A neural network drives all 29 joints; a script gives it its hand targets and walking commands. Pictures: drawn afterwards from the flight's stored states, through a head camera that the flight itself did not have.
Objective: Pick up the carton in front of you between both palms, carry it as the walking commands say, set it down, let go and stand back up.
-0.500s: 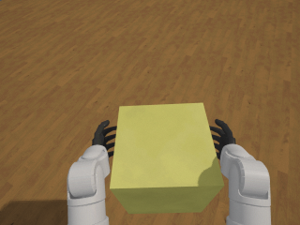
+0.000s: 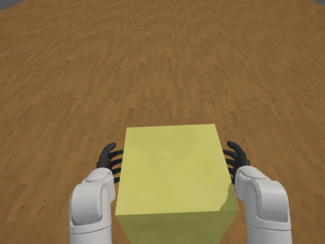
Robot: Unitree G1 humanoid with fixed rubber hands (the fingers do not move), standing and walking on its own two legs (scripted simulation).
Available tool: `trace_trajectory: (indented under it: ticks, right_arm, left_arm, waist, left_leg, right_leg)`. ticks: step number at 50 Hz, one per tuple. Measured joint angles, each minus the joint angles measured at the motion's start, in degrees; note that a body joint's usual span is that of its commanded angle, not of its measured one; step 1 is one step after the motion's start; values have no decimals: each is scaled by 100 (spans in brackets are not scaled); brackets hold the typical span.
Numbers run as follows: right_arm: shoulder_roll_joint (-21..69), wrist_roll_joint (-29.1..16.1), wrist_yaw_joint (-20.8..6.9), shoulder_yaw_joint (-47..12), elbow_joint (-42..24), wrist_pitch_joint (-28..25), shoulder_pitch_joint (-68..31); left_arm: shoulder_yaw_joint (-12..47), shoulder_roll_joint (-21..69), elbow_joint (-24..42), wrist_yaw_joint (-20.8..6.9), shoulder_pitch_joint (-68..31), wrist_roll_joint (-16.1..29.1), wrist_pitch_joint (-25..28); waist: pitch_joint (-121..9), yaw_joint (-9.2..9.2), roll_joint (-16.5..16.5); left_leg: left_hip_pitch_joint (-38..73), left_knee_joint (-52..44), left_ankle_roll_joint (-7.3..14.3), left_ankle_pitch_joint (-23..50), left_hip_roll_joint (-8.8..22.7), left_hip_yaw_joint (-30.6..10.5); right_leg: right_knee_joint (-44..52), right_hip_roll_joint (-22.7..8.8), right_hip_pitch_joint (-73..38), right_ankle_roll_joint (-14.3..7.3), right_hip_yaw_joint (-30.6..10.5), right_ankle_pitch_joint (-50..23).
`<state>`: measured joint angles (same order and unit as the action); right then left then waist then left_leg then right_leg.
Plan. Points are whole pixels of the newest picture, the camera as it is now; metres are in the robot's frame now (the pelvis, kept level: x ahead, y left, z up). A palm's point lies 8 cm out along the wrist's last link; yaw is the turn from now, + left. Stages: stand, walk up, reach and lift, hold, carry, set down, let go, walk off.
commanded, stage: carry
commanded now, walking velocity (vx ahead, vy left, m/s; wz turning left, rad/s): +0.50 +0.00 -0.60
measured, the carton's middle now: (173, 189) +0.27 +0.00 +0.02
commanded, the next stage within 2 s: none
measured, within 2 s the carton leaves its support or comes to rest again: neither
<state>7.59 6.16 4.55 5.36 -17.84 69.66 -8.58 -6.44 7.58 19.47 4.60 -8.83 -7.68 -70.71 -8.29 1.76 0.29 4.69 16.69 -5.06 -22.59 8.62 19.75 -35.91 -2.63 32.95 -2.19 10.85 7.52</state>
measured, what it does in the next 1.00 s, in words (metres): walks ahead, turning right: right foot, then left foot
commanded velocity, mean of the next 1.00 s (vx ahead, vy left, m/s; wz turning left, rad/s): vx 0.50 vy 0.00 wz -0.22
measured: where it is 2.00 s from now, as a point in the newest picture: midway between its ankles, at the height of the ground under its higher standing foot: (193, 134)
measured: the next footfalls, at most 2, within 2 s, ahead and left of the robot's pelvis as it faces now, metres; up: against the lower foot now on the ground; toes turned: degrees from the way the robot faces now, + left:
right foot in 0.08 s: +0.22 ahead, -0.09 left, +0.00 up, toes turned -12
left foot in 0.54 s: +0.56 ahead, +0.05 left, +0.00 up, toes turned -10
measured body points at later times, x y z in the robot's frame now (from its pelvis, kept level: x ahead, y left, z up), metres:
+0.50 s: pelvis +0.32 -0.03 +0.00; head +0.31 -0.02 +0.45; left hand +0.63 +0.05 +0.09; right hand +0.54 -0.24 +0.09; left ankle +0.49 +0.08 -0.71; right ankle +0.18 -0.08 -0.73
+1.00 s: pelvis +0.60 -0.13 +0.00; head +0.59 -0.12 +0.45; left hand +0.92 -0.12 +0.08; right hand +0.78 -0.39 +0.08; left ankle +0.52 +0.06 -0.73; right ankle +0.66 -0.27 -0.73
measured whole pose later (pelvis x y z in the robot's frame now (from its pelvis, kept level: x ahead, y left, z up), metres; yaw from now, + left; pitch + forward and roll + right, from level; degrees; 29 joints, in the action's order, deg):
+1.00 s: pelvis +0.60 -0.13 +0.00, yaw -24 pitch +3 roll +0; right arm 7.5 5.5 4.7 6.1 -19.7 69.6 -8.1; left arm -5.4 7.6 20.2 4.7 -9.0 -7.7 -70.4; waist -6.3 2.9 0.5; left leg 0.9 20.4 -4.8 -22.6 7.3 13.5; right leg -25.2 -4.0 25.4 -0.7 11.2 5.9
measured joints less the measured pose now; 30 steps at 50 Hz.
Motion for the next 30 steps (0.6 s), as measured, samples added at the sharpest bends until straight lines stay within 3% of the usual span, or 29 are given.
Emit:
trace_trajectory:
  ticks: [3, 4, 5, 7, 9, 12, 16, 21, 25, 27, 28, 30]
  right_arm:
    - [-4, 6, -1, 16, -48, 4, 52]
    - [-17, 14, -10, 52, -38, 2, 66]
    - [-7, 15, -17, 121, 20, -12, 46]
    - [-7, 27, -24, 185, 149, -48, 45]
    - [-16, 44, -27, 150, 171, -67, 105]
    - [-19, 68, -29, 47, 118, -148, 165]
    - [-23, 94, -30, -66, -8, -284, 283]
    - [-29, 66, -6, -119, -333, -262, 384]
    - [-28, 21, 14, -88, -564, -125, 335]
    - [-23, 11, 14, -81, -542, -51, 228]
    - [-14, 16, 14, -108, -439, -51, 140]
    - [5, 58, 17, -165, -102, -72, -24]
  left_arm:
    - [29, 3, -37, 0, -20, 6, 7]
    - [62, 8, -121, 2, -40, 6, 34]
    - [80, 12, -239, 4, -74, -4, 87]
    - [92, 18, -444, 5, -101, -11, 163]
    - [104, 12, -486, 7, -40, 7, 200]
    - [97, -2, -380, 8, 83, 58, 292]
    - [106, -14, -245, 7, 208, 125, 431]
    - [161, -19, 24, 7, 257, 169, 413]
    - [187, -13, 233, 7, 188, 157, 273]
    - [140, -9, 296, 8, 134, 134, 173]
    - [68, -26, 300, 7, 95, 131, 132]
    - [-62, -98, 160, 5, 20, 150, 54]
  waist:
    - [157, -82, 7]
    - [195, -141, -47]
    - [239, -230, -120]
    - [378, -317, -147]
    - [494, -361, -138]
    - [542, -380, -138]
    - [419, -352, -130]
    - [258, -262, -120]
    - [101, -242, -66]
    - [41, -270, 1]
    - [22, -276, 82]
    - [51, -257, 222]
  left_leg:
    - [225, 870, -225, -481, 276, 74]
    - [45, 1663, -229, -434, 469, -37]
    - [-360, 2756, -220, -408, 556, -394]
    - [-1380, 4793, -181, -456, 259, -1271]
    - [-2235, 5627, -49, -301, 14, -1596]
    - [-3136, 5083, 46, -42, -27, -1661]
    - [-3768, 3579, -46, 331, 14, -1671]
    - [-3994, 2283, -123, 1373, -43, -1624]
    - [-3742, 1503, -42, 1765, -255, -1481]
    - [-3309, 941, 2, 1812, -389, -1273]
    - [-3168, 899, 222, 2033, -413, -1132]
    - [-3076, 1237, 554, 1723, -375, -859]
  right_leg:
    - [680, 313, -512, -198, 340, -345]
    - [695, 426, -671, -342, 383, -272]
    - [439, 514, -645, -485, 371, -48]
    - [300, 590, -760, -625, 259, 283]
    - [599, 643, -1050, -565, 108, 290]
    - [1110, 726, -1465, -547, -165, 269]
    - [1641, 778, -1984, -489, -555, 338]
    - [1967, 764, -2654, -346, -1020, 664]
    - [1897, 698, -3119, -203, -1371, 1165]
    - [1460, 642, -3210, -114, -1576, 1601]
    - [854, 590, -3043, -81, -1597, 1877]
    - [-963, 511, -2286, -55, -1427, 1856]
